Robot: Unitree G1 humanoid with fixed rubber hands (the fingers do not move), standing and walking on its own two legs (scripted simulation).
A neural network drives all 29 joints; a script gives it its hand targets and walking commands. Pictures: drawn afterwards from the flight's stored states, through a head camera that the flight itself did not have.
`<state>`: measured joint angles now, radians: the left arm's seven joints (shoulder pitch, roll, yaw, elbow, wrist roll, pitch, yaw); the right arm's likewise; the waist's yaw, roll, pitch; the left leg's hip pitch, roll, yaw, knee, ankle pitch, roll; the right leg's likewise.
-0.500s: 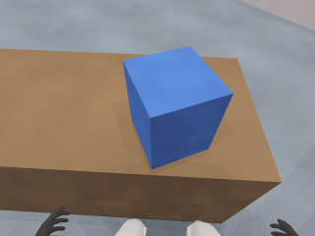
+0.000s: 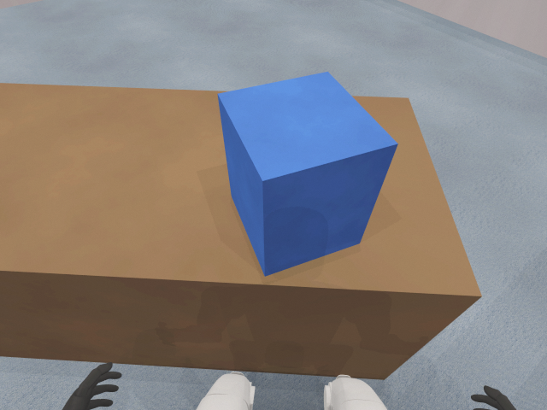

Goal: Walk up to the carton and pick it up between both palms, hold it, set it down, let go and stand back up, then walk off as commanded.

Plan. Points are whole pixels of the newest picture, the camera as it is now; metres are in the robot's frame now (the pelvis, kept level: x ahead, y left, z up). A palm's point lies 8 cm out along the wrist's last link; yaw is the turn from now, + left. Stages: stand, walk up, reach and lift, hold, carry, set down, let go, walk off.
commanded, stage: walk up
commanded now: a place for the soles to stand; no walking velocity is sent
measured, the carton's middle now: (295, 176) +0.48 +0.00 +0.05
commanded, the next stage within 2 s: reach and lift in 0.66 s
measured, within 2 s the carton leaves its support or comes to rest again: neither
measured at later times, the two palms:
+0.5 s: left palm out of the picture +0.12 +0.32 -0.10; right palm out of the picture +0.10 -0.31 -0.09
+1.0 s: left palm (110, 359) +0.19 +0.28 -0.07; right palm out of the picture +0.14 -0.29 -0.09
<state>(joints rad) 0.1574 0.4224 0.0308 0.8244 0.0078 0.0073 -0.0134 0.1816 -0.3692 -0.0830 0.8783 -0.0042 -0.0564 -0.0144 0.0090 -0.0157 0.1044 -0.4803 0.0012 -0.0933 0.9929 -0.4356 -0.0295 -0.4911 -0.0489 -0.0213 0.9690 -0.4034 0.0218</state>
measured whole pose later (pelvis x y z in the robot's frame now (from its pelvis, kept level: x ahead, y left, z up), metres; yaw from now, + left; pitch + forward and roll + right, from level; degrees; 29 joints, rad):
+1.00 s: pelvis +0.01 +0.00 +0.00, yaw +0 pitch -4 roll +0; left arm 0.04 0.36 0.03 0.58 0.01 0.35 0.05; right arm 0.09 -0.32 -0.10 0.95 -0.04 -0.23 0.06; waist 0.01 -0.01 0.14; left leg -0.47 0.02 -0.08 0.98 -0.45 -0.05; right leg -0.49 -0.03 -0.01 0.97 -0.41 0.02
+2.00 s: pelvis -0.02 -0.05 +0.01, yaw -1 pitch -7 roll +4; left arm 0.16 0.26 0.03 0.31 -0.05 0.17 0.19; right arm 0.12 -0.30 -0.04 0.58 0.16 -0.15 0.16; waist 0.01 -0.07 0.05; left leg -0.39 0.02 -0.08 0.81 -0.33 -0.06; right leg -0.47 -0.03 -0.01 0.93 -0.36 -0.04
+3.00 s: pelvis +0.03 -0.06 +0.03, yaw -1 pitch +0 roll +4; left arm 0.11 0.10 0.01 0.09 -0.08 0.18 0.31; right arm 0.05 -0.40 0.07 0.43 0.35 -0.21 0.18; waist 0.02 -0.07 0.00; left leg -0.35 0.02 -0.07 0.64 -0.30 -0.07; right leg -0.47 -0.03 0.00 0.82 -0.35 -0.05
